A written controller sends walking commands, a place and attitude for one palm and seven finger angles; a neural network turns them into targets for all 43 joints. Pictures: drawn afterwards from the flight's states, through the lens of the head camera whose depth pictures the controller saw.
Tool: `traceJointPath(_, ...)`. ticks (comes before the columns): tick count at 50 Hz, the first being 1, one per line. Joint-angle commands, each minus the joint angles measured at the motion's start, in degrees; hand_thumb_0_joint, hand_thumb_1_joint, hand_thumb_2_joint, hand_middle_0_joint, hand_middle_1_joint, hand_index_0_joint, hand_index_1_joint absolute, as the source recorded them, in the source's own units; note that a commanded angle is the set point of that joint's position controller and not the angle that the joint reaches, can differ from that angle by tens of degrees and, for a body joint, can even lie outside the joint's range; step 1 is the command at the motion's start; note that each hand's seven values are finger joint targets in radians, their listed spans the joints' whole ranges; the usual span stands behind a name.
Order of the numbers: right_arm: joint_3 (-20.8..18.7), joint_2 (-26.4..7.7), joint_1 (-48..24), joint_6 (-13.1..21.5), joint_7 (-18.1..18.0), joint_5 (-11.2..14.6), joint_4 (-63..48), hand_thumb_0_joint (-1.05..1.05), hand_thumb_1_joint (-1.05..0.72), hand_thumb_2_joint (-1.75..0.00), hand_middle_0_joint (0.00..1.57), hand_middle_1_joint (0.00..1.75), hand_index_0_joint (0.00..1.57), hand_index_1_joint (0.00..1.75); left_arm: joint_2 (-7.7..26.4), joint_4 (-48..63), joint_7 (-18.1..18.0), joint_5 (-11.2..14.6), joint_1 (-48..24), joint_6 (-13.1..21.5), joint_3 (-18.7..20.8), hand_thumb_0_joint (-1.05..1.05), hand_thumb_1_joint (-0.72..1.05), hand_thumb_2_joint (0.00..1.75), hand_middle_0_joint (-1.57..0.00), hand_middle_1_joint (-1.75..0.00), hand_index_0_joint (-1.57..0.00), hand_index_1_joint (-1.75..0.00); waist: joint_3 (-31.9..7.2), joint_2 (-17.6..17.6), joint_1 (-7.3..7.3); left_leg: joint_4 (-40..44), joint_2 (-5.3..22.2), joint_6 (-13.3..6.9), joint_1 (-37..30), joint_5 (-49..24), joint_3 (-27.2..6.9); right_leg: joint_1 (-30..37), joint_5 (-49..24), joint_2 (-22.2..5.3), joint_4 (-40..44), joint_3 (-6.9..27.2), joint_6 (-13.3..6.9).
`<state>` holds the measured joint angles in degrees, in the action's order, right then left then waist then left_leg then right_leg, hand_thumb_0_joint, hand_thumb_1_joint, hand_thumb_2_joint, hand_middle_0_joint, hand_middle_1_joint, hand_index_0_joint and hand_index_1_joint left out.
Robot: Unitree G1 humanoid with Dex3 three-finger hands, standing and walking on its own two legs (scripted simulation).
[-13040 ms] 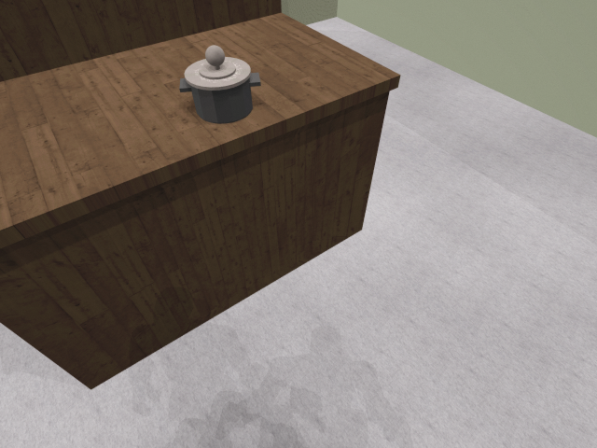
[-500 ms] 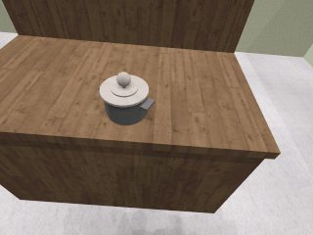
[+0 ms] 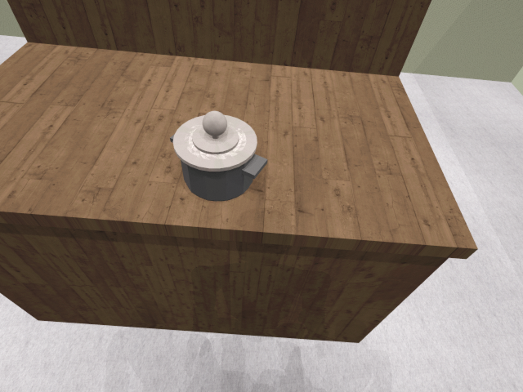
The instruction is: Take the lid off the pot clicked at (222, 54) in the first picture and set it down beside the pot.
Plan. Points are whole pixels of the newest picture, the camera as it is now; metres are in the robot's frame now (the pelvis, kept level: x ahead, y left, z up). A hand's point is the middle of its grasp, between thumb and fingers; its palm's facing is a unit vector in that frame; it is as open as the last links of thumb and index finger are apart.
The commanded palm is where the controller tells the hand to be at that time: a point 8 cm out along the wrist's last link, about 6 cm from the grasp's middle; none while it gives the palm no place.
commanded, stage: look again from close up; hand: left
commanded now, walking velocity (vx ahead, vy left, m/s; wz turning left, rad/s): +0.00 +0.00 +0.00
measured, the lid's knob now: (214, 123) +0.53 +0.13 +0.11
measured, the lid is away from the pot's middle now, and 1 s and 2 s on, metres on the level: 0.00 0.00 0.00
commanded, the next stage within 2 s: shuffle to correct the standing spot in 0.04 s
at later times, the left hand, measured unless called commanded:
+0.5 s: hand out of the picture -0.02 +0.14 -0.18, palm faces +0.04 -0.99 -0.15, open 7.4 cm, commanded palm none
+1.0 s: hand (172, 376) +0.17 +0.16 -0.18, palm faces +0.01 -0.97 -0.25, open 7.3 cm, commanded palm none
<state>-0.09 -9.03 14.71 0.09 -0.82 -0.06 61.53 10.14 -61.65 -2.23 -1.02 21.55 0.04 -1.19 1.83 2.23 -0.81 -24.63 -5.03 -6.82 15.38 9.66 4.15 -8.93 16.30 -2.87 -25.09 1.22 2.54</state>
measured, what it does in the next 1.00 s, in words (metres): walks ahead: right foot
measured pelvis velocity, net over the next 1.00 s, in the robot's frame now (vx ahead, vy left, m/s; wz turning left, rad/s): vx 0.10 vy -0.03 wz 0.00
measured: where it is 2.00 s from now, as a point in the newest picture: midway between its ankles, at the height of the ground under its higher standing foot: outside the picture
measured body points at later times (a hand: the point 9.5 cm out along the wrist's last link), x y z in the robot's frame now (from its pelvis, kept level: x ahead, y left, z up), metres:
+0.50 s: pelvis +0.03 -0.02 -0.01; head +0.05 +0.00 +0.44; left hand -0.03 +0.20 -0.17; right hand +0.03 -0.25 -0.16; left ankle +0.04 +0.04 -0.74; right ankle -0.03 -0.16 -0.74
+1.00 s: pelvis +0.10 -0.03 -0.01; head +0.14 -0.03 +0.44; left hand +0.17 +0.21 -0.16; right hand +0.10 -0.24 -0.17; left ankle +0.04 +0.04 -0.74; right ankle +0.14 -0.17 -0.74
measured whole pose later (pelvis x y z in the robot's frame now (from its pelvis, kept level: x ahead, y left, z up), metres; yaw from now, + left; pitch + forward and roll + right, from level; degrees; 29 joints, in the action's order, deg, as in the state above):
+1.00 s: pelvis +0.10 -0.03 -0.01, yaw +0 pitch -1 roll +0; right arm -1.5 -7.0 15.2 -0.4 -2.3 0.1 61.0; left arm 11.4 -56.5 -2.2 -0.6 9.8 0.3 1.5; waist 5.7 0.1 0.9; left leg -31.5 -4.0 -4.1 8.2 22.4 3.0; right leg -18.9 13.7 -3.1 -33.9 -1.5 1.0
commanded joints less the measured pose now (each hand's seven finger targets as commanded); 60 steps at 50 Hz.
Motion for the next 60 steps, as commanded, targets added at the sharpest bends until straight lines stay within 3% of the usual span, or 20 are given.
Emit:
traceJointPath(1, -1.3, -6.9, 1.6, 1.4, -0.4, 0.1, -2.0, 0.00, -0.90, -0.90, 0.20, 0.30, 0.20, 0.30, 4.2, 0.6, -0.6, -0.1, 5.2, 0.7, 1.1, 0.00, 0.90, 0.90, -0.20, -0.30, -0.20, -0.30, 1.8, -2.7, 0.03, 9.0, 11.0, 3.2, -3.6, 7.0, -13.4, -5.3, -1.8, -2.1, 3.0, 1.4, -3.6)
traceJointPath(7, -1.3, -6.4, 1.7, 1.4, -0.4, 0.1, -1.3, 0.00, -0.90, -0.90, 0.20, 0.30, 0.20, 0.30, 3.8, 0.1, -0.6, -0.1, 5.2, 0.7, 1.1, 0.00, 0.90, 0.90, -0.20, -0.30, -0.20, -0.30, 2.0, -3.0, -0.07, 9.3, 11.0, 3.2, -3.7, 7.0, -13.3, -5.3, -1.9, -2.2, 3.3, 1.3, -3.5)
traceJointPath(13, -2.3, -7.7, 2.4, 0.6, -0.1, -0.3, -1.4, 0.00, -0.90, -0.90, 0.20, 0.30, 0.20, 0.30, 3.4, 0.3, 0.4, -0.8, 5.7, 0.4, 1.6, 0.00, 0.90, 0.90, -0.20, -0.30, -0.20, -0.30, 4.7, -4.2, -0.38, 12.4, 12.5, 1.4, 1.2, 26.7, -16.1, -6.9, 8.5, 0.5, -0.4, -1.7, -4.1)
traceJointPath(19, -2.4, -6.3, 2.6, 1.1, 0.0, -0.4, -2.1, 0.00, -0.90, -0.90, 0.20, 0.30, 0.20, 0.30, 3.3, 0.3, 0.7, -0.4, 6.6, 1.2, 2.1, 0.00, 0.90, 0.90, -0.20, -0.30, -0.20, -0.30, 5.1, -1.1, -0.44, 6.1, 9.6, 1.9, 2.5, 21.8, -12.6, -6.9, 10.6, -1.4, 3.2, 2.9, -6.3)
traceJointPath(24, -2.1, -4.4, 2.6, 2.3, 0.0, -0.2, -2.8, 0.00, -0.90, -0.90, 0.20, 0.30, 0.20, 0.30, 4.4, 0.2, 0.6, -0.1, 7.1, 2.0, 2.9, 0.00, 0.90, 0.90, -0.20, -0.30, -0.20, -0.30, 4.2, 4.2, -0.21, -4.1, 6.3, 2.6, 3.4, 9.7, -6.1, -3.2, 3.3, -4.8, 4.7, 7.7, -8.5)
traceJointPath(29, -1.9, -3.8, 2.4, 3.3, -0.2, -0.4, -3.3, 0.00, -0.90, -0.90, 0.20, 0.30, 0.20, 0.30, 5.6, 0.0, 0.4, -0.1, 8.0, 2.3, 3.9, 0.00, 0.90, 0.90, -0.20, -0.30, -0.20, -0.30, 3.1, 2.2, 0.11, -10.3, 5.3, 2.6, 3.9, 0.5, -2.6, 1.0, -13.2, -6.4, -0.1, 7.2, -9.8)
traceJointPath(30, -1.9, -4.1, 3.9, 3.4, -0.4, -0.5, -2.7, 0.00, -0.90, -0.90, 0.20, 0.30, 0.20, 0.30, 5.3, 0.1, 0.4, 0.0, 6.8, 2.4, 3.7, 0.00, 0.90, 0.90, -0.20, -0.30, -0.20, -0.30, 2.5, -0.2, 1.44, -7.8, 6.1, 2.1, -0.8, -3.4, -3.7, -1.6, -18.0, -5.0, -3.9, 4.4, -9.0)
traceJointPath(31, -2.1, -5.4, 8.0, 3.6, -0.8, -0.7, -1.3, 0.00, -0.90, -0.90, 0.20, 0.30, 0.20, 0.30, 4.4, 0.9, 0.5, 0.1, 4.4, 2.5, 3.4, 0.00, 0.90, 0.90, -0.20, -0.30, -0.20, -0.30, 0.9, -5.6, 3.51, -3.7, 9.2, 0.2, -9.6, -11.2, -9.1, -8.0, -20.5, -1.7, -12.4, 0.0, -7.3)
traceJointPath(32, -2.6, -7.9, 14.9, 3.9, -1.4, -1.0, 0.7, 0.00, -0.90, -0.90, 0.20, 0.30, 0.20, 0.30, 2.9, 2.1, 0.5, 0.1, 1.6, 2.8, 2.9, 0.00, 0.90, 0.90, -0.20, -0.30, -0.20, -0.30, -1.6, -12.6, 5.53, 0.2, 16.5, -4.4, -19.4, -27.9, -20.0, -16.8, -10.1, 3.2, -25.2, -5.4, -4.6)
traceJointPath(33, -2.7, -9.0, 19.3, 3.9, -1.9, -0.9, 1.8, 0.00, -0.90, -0.90, 0.20, 0.30, 0.20, 0.30, 2.4, 4.0, 0.3, 0.4, -2.5, 3.2, 2.4, 0.00, 0.90, 0.90, -0.20, -0.30, -0.20, -0.30, -1.3, -16.3, 6.48, 2.8, 22.7, -8.7, -26.1, -48.9, -26.3, -26.8, 16.0, 4.2, -35.3, -4.1, -3.4)
traceJointPath(34, -1.9, -7.5, 17.7, 3.5, -2.2, -0.9, 2.2, 0.00, -0.90, -0.90, 0.20, 0.30, 0.20, 0.30, 3.4, 3.9, -0.2, 0.3, -4.7, 2.7, 2.8, 0.00, 0.90, 0.90, -0.20, -0.30, -0.20, -0.30, 0.1, -10.7, 5.24, 1.3, 23.9, -9.8, -23.0, -54.5, -23.8, -26.8, 17.7, 1.2, -38.5, -0.4, -3.6)
traceJointPath(35, -1.4, -5.5, 14.2, 3.4, -2.4, -0.7, 1.2, 0.00, -0.90, -0.90, 0.20, 0.30, 0.20, 0.30, 2.7, 3.8, -0.4, 0.4, -5.4, 1.9, 2.8, 0.00, 0.90, 0.90, -0.20, -0.30, -0.20, -0.30, 2.1, -7.2, 3.71, 2.1, 22.7, -8.6, -17.0, -52.2, -19.2, -23.6, 16.3, -0.5, -36.2, 0.6, -3.3)
traceJointPath(39, -1.5, -6.1, 3.3, 2.7, -2.3, -0.7, -2.2, 0.00, -0.90, -0.90, 0.20, 0.30, 0.20, 0.30, 0.2, 3.6, 0.0, 0.5, -2.7, -0.2, 2.6, 0.00, 0.90, 0.90, -0.20, -0.30, -0.20, -0.30, 2.3, -5.7, -0.97, 3.6, 17.3, -3.3, -7.5, -42.2, -10.1, -10.6, 6.1, -1.1, -18.7, -1.9, -2.4)
traceJointPath(44, -2.1, -5.3, 2.7, 1.9, -2.1, 0.0, -2.5, 0.00, -0.90, -0.90, 0.20, 0.30, 0.20, 0.30, 3.4, 3.9, -0.3, 0.3, -0.9, -0.1, 3.8, 0.00, 0.90, 0.90, -0.20, -0.30, -0.20, -0.30, 0.7, -5.8, -2.26, -1.2, 14.3, 1.9, -5.6, -33.8, -9.7, -1.6, -11.5, -1.4, -4.3, -2.0, -3.6)
traceJointPath(46, -2.6, -4.4, 4.8, 1.2, -2.0, 0.4, -3.1, 0.00, -0.90, -0.90, 0.20, 0.30, 0.20, 0.30, 6.4, 4.3, -0.5, 0.1, -0.9, 0.7, 4.2, 0.00, 0.90, 0.90, -0.20, -0.30, -0.20, -0.30, -2.5, 1.1, -0.98, -6.1, 8.4, 5.8, -3.2, -15.6, -7.0, 2.0, -39.9, -8.1, -5.1, 6.6, -7.9)
traceJointPath(47, -2.7, -3.4, 6.9, 0.7, -1.8, 0.6, -2.8, 0.00, -0.90, -0.90, 0.20, 0.30, 0.20, 0.30, 7.4, 5.1, -0.3, 0.2, -3.0, 0.7, 4.0, 0.00, 0.90, 0.90, -0.20, -0.30, -0.20, -0.30, -3.0, 1.9, 0.82, -5.4, 6.6, 6.8, -2.6, -5.6, -6.2, 0.8, -43.4, -12.0, -6.1, 7.9, -10.6)
traceJointPath(49, -2.8, -2.5, 7.8, -0.2, -1.6, 0.3, -2.4, 0.00, -0.90, -0.90, 0.20, 0.30, 0.20, 0.30, 7.4, 6.4, -0.3, 0.3, -5.8, 0.2, 4.0, 0.00, 0.90, 0.90, -0.20, -0.30, -0.20, -0.30, -1.2, 4.7, 1.64, -4.7, 6.9, 6.7, -3.4, -2.7, -6.3, -2.8, -39.0, -11.8, -5.5, 7.1, -11.0)
traceJointPath(51, -2.9, -3.5, 7.5, 0.0, -1.6, 0.1, -2.5, 0.00, -0.90, -0.90, 0.20, 0.30, 0.20, 0.30, 6.9, 7.3, -0.4, 0.2, -6.9, -0.1, 3.9, 0.00, 0.90, 0.90, -0.20, -0.30, -0.20, -0.30, -2.9, 4.7, 1.47, -2.9, 8.4, 6.2, -6.3, -11.0, -6.9, -3.1, -35.7, -9.3, -6.9, 4.7, -9.2)
traceJointPath(55, -3.3, -5.6, 3.9, 0.2, -1.8, -0.4, -4.7, 0.00, -0.90, -0.90, 0.20, 0.30, 0.20, 0.30, 6.2, 8.5, -0.7, 0.2, -6.6, -0.6, 4.3, 0.00, 0.90, 0.90, -0.20, -0.30, -0.20, -0.30, -4.0, -4.5, 0.11, -1.2, 12.1, 4.7, -8.3, -27.1, -9.0, -3.9, -25.5, -5.1, -9.8, 2.0, -6.2)
traceJointPath(60, -2.9, -4.9, 2.4, 0.0, -1.3, -0.3, -5.7, 0.00, -0.90, -0.90, 0.20, 0.30, 0.20, 0.30, 6.0, 8.4, -0.7, -0.1, -6.3, -0.9, 4.0, 0.00, 0.90, 0.90, -0.20, -0.30, -0.20, -0.30, -1.6, -1.5, 0.00, 0.7, 10.8, 4.6, -4.6, -8.3, -8.3, -4.3, -17.8, -5.3, -4.8, 4.0, -6.0)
